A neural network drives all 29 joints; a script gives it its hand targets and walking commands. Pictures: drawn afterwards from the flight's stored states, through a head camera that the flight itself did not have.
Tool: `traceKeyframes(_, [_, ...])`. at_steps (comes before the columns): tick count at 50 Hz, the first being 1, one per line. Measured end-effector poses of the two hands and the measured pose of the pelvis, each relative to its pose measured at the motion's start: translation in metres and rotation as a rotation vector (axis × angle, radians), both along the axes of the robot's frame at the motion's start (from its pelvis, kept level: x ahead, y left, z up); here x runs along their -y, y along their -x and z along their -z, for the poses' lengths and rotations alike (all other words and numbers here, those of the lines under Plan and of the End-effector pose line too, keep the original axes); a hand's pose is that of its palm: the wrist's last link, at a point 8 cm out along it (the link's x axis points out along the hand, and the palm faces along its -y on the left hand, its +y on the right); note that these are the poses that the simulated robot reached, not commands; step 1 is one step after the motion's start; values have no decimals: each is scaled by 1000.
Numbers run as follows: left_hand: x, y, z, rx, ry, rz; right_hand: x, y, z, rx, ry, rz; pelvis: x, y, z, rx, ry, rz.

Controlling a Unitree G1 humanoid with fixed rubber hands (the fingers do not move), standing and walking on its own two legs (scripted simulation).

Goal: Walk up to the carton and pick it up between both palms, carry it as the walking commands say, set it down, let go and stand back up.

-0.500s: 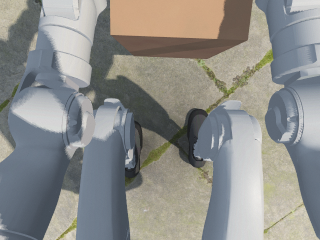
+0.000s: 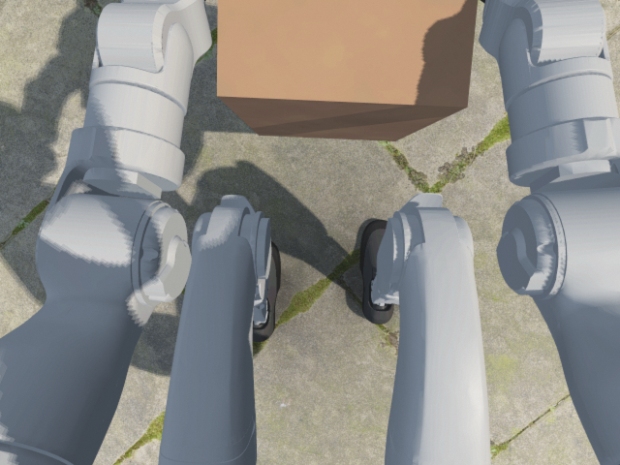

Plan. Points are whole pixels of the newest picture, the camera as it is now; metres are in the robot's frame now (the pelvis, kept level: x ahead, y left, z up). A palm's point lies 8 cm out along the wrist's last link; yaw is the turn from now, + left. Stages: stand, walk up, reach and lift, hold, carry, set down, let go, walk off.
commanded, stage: reach and lift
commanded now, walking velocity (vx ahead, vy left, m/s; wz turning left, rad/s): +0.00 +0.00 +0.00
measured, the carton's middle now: (337, 26) +0.55 -0.01 -0.13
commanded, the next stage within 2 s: none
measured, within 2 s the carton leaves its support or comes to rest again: neither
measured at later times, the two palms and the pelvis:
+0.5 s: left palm out of the picture +0.53 +0.13 +0.02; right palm out of the picture +0.53 -0.16 +0.01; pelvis -0.01 +0.00 +0.05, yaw +0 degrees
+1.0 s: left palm out of the picture +0.50 +0.13 +0.09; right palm out of the picture +0.51 -0.16 +0.08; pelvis -0.01 +0.00 +0.10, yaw +0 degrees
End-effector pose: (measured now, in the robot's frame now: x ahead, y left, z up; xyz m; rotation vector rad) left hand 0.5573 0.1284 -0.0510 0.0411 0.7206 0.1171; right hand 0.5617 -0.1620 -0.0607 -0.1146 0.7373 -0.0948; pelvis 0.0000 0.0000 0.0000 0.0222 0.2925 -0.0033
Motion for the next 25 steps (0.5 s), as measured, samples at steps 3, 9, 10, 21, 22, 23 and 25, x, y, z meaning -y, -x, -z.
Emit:
traceKeyframes(3, [0, 3, -9, 3, 0, 0, 0, 3, -9, 3, 0, -1, 0, 1, -6, 11, 0, 0])
traceKeyframes(9, [0, 11, -25, 5, 0, 0, 0, 10, -26, 5, -2, 1, 0, 4, -17, 33, 0, -1])
traceKeyframes(10, [0, 12, -28, 5, 0, 0, 0, 11, -29, 5, -2, 2, 1, 4, -19, 36, 0, -1])
traceKeyframes(21, [0, 26, -60, 7, -3, -2, -1, 25, -59, 5, -1, -4, 2, 10, -40, 78, -2, -1])
traceKeyframes(22, [-1, 27, -63, 8, -4, -2, -1, 26, -62, 6, -1, -4, 2, 10, -42, 82, -3, -1])
traceKeyframes(23, [-1, 28, -66, 9, -5, -2, -1, 27, -65, 7, 0, -5, 2, 11, -44, 86, -3, -1])
traceKeyframes(25, [-1, 30, -72, 9, -6, -2, -1, 29, -71, 8, 1, -6, 2, 12, -48, 94, -3, -2])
